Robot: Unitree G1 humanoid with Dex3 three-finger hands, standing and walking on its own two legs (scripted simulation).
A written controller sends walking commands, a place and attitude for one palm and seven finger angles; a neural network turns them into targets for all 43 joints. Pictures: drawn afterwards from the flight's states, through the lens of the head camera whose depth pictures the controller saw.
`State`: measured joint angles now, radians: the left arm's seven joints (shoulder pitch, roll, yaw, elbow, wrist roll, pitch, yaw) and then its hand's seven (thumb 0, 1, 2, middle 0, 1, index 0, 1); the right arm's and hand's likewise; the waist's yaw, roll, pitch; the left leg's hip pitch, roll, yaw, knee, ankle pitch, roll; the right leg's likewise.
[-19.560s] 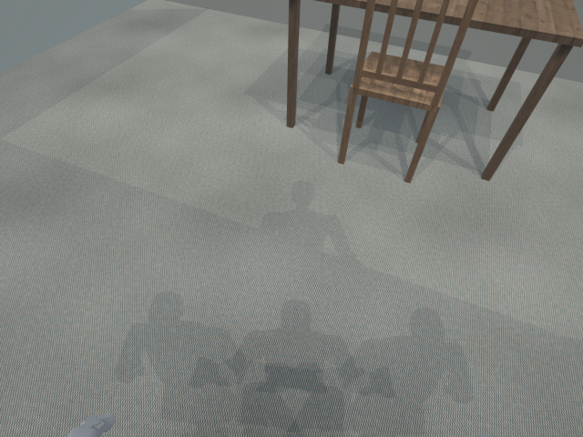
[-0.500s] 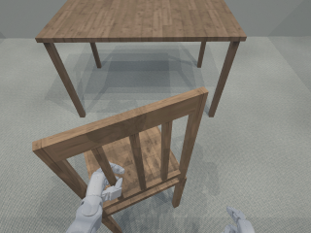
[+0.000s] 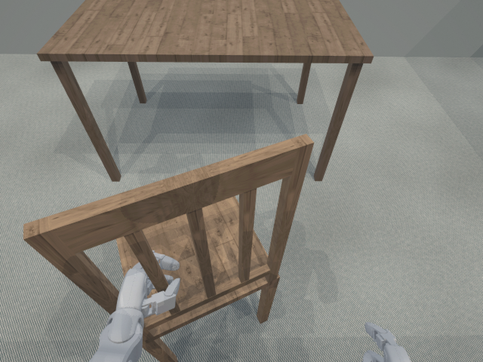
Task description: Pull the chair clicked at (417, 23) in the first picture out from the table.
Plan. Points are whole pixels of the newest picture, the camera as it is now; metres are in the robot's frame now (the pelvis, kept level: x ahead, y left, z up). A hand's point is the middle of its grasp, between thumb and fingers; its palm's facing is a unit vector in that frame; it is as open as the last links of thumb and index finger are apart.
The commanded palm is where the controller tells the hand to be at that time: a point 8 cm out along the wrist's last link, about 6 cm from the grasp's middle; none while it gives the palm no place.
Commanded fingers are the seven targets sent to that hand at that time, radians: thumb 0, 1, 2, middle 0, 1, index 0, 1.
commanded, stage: open the thumb and straighten the fingers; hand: left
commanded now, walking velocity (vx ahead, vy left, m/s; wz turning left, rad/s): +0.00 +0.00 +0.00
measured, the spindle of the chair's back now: (203, 260) +0.31 +0.08 -0.05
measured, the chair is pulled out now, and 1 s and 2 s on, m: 0.62 0.63 0.63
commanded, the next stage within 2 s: draw the fingers out of the gap in 0.60 s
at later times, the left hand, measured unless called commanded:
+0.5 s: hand (167, 292) +0.25 +0.14 -0.06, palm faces +0.02 -0.99 -0.17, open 16.2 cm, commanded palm +0.23 +0.19 -0.04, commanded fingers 0.00 -0.55 0.20 0.00 0.00 0.00 0.00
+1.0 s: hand (165, 309) +0.22 +0.14 -0.06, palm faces +0.01 -0.99 -0.17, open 17.4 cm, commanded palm +0.18 +0.20 -0.04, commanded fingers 0.00 -0.55 0.20 0.00 0.00 0.00 0.00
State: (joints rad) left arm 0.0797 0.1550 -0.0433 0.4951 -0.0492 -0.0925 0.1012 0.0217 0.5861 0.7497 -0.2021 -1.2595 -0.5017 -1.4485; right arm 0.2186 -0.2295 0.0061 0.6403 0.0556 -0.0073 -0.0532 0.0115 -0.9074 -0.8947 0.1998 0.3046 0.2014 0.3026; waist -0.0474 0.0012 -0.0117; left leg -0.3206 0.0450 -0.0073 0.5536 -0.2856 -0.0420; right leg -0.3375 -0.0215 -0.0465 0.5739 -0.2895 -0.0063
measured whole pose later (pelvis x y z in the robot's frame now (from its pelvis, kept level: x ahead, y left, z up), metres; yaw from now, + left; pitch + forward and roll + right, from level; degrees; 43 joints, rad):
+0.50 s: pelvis +0.01 +0.00 -0.03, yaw +1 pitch +9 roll +0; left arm 0.19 0.16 -0.04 0.17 -0.06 0.10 0.05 -0.01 -0.52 0.21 -0.15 -0.46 -0.17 -0.47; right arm 0.23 -0.25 0.02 0.55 0.04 -0.08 -0.07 0.01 -0.91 -0.89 0.20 0.30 0.20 0.30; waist -0.04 0.04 -0.10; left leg -0.57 0.03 -0.03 0.83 -0.43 -0.04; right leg -0.58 -0.04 -0.06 0.85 -0.44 0.00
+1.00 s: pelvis +0.03 +0.01 -0.04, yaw +0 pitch +12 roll +0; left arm 0.48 0.15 -0.08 -0.12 -0.02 0.18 0.10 -0.01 -0.53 0.20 -0.01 0.00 -0.01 0.00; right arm 0.27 -0.21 0.00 0.47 0.04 -0.04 -0.07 0.01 -0.91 -0.89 0.20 0.30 0.20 0.30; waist -0.06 0.03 -0.15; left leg -0.60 0.04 -0.02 0.88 -0.49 -0.03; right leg -0.60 -0.04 -0.04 0.88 -0.48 0.01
